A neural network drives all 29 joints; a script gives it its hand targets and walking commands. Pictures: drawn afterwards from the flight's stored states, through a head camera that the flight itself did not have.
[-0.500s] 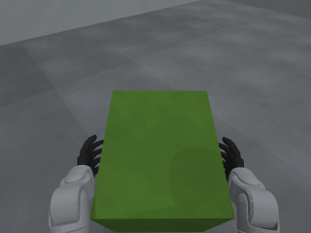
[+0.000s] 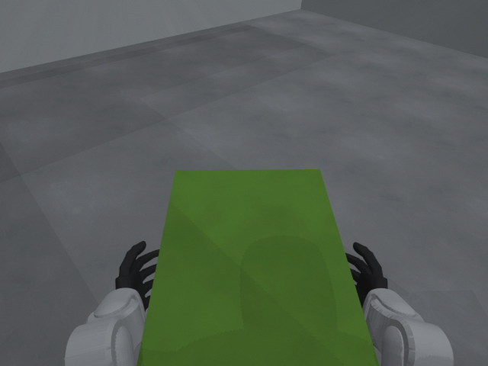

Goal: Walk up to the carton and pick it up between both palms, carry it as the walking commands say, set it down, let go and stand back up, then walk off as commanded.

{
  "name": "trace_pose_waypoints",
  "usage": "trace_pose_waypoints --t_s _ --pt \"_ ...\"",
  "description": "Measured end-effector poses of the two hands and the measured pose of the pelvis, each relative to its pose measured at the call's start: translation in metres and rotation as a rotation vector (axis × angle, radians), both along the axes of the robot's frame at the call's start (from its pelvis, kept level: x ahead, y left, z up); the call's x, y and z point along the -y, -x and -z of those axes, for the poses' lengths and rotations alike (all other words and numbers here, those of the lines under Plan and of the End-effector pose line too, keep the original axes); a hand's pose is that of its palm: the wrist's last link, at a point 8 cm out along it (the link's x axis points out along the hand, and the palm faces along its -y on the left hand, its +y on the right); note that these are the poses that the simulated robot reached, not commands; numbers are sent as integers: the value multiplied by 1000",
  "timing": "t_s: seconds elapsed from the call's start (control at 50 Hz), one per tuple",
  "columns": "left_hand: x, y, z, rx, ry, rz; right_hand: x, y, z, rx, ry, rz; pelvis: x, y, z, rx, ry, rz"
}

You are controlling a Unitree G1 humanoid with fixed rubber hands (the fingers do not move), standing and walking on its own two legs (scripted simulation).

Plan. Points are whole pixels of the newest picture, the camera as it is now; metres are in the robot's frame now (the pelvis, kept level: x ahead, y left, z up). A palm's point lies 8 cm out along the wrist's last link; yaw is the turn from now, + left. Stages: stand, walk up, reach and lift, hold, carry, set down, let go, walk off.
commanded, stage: carry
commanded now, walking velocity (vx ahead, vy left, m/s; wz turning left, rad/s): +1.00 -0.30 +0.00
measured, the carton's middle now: (249, 288) +0.26 -0.01 +0.02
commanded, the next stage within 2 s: none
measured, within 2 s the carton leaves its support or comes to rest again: neither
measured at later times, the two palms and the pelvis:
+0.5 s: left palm (231, 153) +0.58 +0.02 +0.06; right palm (363, 143) +0.62 -0.32 +0.06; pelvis +0.39 -0.18 -0.01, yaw +5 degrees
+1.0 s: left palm (264, 70) +1.05 -0.11 +0.07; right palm (361, 69) +1.02 -0.45 +0.09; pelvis +0.81 -0.27 +0.00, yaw -2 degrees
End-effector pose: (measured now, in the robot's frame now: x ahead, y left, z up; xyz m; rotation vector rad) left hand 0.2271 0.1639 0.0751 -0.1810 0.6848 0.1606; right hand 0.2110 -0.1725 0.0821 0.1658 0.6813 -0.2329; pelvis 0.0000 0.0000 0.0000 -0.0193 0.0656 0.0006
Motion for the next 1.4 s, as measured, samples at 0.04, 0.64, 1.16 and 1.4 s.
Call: trace_pose_waypoints --t_s 0.04,0.64,1.16,1.4 --pt "13 -30 -3 9 5 10 13 -28 -5 9 8 8 12 -28 -3 1 14 -2" --pt "174 -489 13 58 -15 -127 174 -532 14 63 0 -142 202 -512 21 9 -19 -41" --pt "333 -966 35 66 -8 -91 333 -1000 32 72 15 -123 355 -975 45 31 32 -35" --pt "394 -1135 6 5 -36 -156 393 -1187 19 7 -42 -161 424 -1163 5 6 -17 -88"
